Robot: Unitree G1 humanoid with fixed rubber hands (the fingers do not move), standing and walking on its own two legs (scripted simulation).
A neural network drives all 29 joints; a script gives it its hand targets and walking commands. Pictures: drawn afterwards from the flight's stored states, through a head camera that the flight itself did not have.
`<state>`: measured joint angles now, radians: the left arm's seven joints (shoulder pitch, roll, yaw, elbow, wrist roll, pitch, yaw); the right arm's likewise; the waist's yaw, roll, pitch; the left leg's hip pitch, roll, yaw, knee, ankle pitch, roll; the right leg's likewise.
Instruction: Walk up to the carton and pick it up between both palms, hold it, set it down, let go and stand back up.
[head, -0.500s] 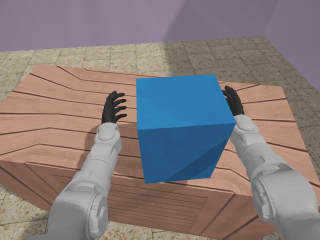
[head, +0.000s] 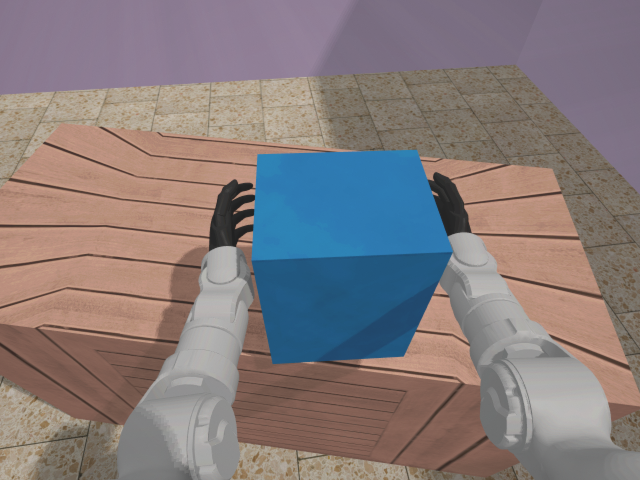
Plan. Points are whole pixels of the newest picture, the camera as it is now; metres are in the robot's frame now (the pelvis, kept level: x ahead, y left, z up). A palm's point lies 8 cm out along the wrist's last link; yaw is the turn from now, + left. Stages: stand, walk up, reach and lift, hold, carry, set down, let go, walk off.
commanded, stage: reach and lift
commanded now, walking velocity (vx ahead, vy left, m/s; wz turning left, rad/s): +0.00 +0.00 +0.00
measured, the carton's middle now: (338, 266) +0.41 +0.03 +0.02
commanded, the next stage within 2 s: none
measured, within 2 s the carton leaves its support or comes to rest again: leaves its support in 1.54 s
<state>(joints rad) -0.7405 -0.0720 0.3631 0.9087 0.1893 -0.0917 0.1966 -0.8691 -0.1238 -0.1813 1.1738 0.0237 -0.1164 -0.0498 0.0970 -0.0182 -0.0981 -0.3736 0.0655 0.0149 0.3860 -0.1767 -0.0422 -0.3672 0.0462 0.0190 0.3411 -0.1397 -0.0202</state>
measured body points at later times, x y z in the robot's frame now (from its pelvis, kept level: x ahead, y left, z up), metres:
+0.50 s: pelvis +0.01 +0.00 +0.01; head +0.04 +0.03 +0.45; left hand +0.39 +0.19 +0.07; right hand +0.43 -0.11 +0.08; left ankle +0.00 +0.14 -0.74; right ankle +0.01 -0.10 -0.74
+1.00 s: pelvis +0.01 +0.00 +0.01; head +0.04 +0.02 +0.45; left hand +0.39 +0.19 +0.07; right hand +0.43 -0.11 +0.08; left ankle +0.00 +0.14 -0.74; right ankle +0.01 -0.10 -0.74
